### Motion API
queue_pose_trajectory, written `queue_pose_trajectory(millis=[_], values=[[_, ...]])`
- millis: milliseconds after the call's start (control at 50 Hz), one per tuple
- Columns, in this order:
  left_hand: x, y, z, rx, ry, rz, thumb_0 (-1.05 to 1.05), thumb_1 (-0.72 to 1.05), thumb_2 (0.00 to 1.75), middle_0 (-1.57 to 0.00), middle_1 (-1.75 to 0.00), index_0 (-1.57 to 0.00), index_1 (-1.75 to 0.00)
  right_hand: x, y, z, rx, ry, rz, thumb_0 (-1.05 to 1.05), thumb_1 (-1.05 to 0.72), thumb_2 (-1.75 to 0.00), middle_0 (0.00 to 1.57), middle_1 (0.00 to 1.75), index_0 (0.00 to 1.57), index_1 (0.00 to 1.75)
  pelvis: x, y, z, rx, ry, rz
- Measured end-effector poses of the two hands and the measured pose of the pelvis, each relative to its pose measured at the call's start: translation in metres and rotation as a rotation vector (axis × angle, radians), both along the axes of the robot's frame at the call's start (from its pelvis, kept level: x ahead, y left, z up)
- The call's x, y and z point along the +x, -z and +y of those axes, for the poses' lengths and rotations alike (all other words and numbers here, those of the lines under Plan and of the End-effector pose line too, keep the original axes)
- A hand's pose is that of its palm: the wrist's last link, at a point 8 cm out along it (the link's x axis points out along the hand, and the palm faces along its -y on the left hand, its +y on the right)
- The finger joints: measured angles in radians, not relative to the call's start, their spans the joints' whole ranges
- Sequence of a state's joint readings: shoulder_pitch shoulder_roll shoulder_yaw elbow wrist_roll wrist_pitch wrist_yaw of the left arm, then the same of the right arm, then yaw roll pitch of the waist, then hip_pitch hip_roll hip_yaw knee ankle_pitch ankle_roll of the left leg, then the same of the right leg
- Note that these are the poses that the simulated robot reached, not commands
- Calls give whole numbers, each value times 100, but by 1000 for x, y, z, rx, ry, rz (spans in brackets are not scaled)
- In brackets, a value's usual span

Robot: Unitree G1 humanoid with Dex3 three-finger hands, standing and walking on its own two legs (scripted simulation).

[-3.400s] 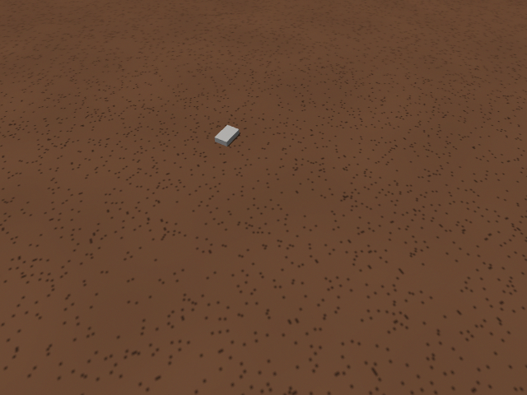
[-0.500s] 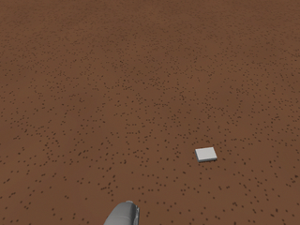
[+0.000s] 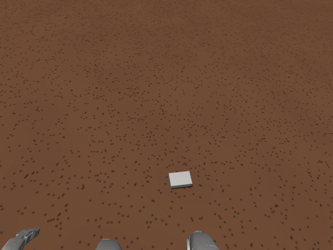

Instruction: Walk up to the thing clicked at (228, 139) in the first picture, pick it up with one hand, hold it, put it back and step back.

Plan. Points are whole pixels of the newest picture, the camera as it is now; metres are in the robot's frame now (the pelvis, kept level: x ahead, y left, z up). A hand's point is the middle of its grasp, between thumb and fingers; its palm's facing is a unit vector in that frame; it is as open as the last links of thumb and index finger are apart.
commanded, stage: walk up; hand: left
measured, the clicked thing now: (179, 179) +0.59 -0.16 -0.72
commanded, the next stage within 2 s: none
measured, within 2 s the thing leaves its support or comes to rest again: neither
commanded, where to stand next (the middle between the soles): +0.25 -0.52 m, yaw +7 degrees
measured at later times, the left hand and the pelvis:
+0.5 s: hand out of the picture +0.08 +0.07 -0.15, palm faces -0.01 -0.96 -0.28, open 7.4 cm; pelvis +0.06 -0.20 +0.01, yaw +3 degrees
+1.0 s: hand out of the picture +0.11 -0.16 -0.12, palm faces +0.07 -0.92 -0.38, open 7.4 cm; pelvis +0.11 -0.45 +0.01, yaw +3 degrees
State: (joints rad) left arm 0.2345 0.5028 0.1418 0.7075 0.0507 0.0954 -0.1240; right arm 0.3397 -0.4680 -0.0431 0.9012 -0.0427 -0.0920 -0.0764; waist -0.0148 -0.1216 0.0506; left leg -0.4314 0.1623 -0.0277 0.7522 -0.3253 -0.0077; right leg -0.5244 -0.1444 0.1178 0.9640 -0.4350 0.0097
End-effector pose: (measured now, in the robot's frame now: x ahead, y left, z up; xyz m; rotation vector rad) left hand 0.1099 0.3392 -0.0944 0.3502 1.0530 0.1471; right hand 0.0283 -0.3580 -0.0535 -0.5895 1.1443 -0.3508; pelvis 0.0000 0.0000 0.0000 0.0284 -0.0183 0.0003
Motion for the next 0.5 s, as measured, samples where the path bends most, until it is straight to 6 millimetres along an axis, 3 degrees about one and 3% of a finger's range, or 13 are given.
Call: queue_pose_trajectory(millis=[80,120,220,300,380,500], values=[[-8,-1,-43,62,-38,2,1,91,89,-21,-30,-20,-30,13,19,-74,-33,16,38,0,-90,-90,21,30,21,30,9,14,-54,-39,-12,1],[-25,-3,-67,61,-76,28,1,91,89,-20,-30,-20,-30,25,22,-94,-36,32,49,1,-90,-90,20,30,21,30,14,10,-72,-31,-26,0],[-66,-15,-117,28,-156,138,1,90,89,-21,-30,-21,-30,70,13,-108,38,-23,20,1,-90,-90,20,30,20,30,29,-14,-106,-22,-31,7],[-82,-10,-146,12,-186,200,1,90,89,-21,-30,-21,-30,98,7,-112,80,-107,16,0,-90,-90,20,30,20,30,39,-20,-134,-28,-43,12],[-74,11,-172,-22,-192,212,1,90,89,-21,-30,-21,-30,110,9,-124,77,-142,19,0,-90,-90,20,30,20,30,52,-10,-157,-37,-70,13],[-31,23,-227,-69,-105,193,1,90,89,-21,-30,-20,-30,100,-2,-169,42,-55,-13,0,-90,-90,21,30,21,30,61,-12,-196,0,-54,-21]])
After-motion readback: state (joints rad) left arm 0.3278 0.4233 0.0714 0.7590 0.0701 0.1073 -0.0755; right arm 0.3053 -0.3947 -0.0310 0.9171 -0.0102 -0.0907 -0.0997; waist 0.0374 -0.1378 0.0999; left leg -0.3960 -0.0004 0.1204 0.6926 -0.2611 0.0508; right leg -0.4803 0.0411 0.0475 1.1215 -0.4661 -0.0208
